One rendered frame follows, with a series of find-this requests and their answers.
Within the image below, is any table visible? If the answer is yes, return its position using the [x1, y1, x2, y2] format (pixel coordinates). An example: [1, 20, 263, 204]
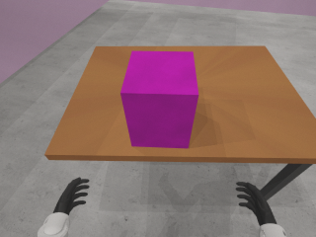
[44, 45, 316, 209]

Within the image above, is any robot right hand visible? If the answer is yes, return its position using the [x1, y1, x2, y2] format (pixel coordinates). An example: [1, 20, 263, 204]
[236, 182, 277, 226]

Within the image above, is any right robot forearm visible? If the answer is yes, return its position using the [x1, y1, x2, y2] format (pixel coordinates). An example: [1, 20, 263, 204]
[259, 223, 287, 237]

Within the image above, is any carton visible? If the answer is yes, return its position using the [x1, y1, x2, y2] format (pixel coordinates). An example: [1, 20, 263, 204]
[120, 50, 198, 149]

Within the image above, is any left robot forearm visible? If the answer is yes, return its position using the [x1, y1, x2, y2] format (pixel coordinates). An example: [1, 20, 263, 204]
[38, 212, 70, 237]

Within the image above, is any robot left hand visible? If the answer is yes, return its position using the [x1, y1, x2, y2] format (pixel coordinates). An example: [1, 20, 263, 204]
[53, 177, 90, 215]

